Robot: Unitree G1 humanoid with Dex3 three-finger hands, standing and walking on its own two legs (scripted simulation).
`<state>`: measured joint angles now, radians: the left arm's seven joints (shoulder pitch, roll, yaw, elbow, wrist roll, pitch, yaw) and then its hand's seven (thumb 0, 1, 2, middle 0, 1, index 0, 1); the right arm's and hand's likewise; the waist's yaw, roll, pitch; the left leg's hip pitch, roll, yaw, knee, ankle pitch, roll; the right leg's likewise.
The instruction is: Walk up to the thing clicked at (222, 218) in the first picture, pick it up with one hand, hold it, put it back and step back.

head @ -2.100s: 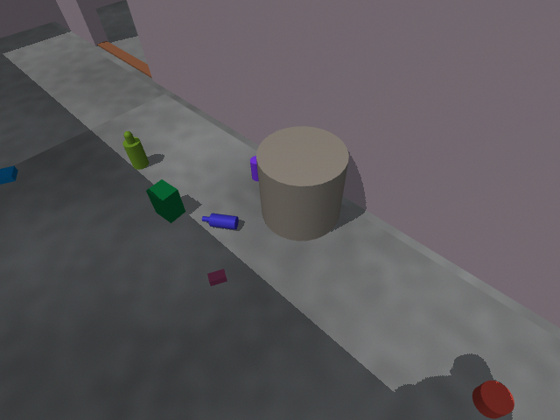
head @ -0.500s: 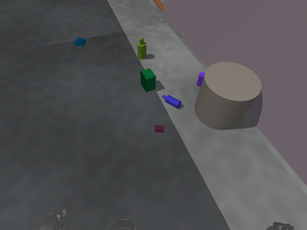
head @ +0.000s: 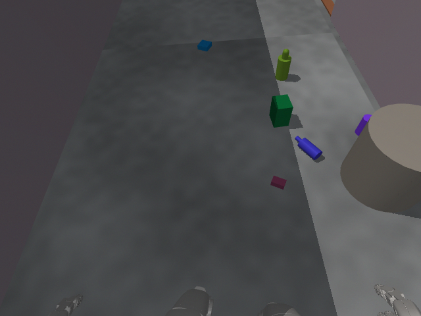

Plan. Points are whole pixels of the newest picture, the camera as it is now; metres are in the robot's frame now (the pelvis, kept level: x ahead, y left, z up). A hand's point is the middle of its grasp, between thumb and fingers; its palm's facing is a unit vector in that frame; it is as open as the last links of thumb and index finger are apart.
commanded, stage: walk up
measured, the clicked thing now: (307, 146) +0.99 -0.48 -0.71
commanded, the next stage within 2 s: stand in 1.66 s
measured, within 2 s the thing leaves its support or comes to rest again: neither
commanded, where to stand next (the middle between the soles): +0.07 +0.02 m, yaw +20 degrees
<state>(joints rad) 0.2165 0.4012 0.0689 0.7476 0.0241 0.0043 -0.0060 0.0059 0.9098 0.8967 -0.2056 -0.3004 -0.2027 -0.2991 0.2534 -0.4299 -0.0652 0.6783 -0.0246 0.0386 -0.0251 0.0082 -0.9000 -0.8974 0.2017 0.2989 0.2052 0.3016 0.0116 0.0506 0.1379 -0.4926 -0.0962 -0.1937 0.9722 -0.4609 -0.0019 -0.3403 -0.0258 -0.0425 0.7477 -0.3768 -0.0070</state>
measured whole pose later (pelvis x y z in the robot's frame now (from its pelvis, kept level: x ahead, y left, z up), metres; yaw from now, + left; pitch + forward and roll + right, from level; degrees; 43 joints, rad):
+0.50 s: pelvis -0.01 +0.03 +0.01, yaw +15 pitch -2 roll +0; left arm 0.29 0.43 0.06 0.80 0.01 0.04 -0.01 0.01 0.91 0.90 -0.21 -0.30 -0.20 -0.30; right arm 0.29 -0.38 -0.03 0.79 -0.02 -0.02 -0.01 0.01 -0.90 -0.90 0.20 0.30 0.21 0.30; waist 0.01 -0.07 0.09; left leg -0.32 -0.05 -0.05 0.68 -0.32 0.03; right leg -0.43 -0.10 -0.03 1.03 -0.52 -0.01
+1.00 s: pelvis -0.02 +0.03 +0.01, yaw +22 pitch -2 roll +2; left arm 0.23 0.41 0.04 0.88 0.01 0.01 -0.01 0.01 0.91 0.90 -0.21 -0.30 -0.21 -0.30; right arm 0.24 -0.38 -0.03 0.91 -0.02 -0.04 0.00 0.01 -0.90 -0.90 0.20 0.30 0.20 0.30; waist 0.03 -0.03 0.09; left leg -0.27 -0.06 -0.01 0.65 -0.33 0.02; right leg -0.33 -0.13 0.00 0.76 -0.42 0.01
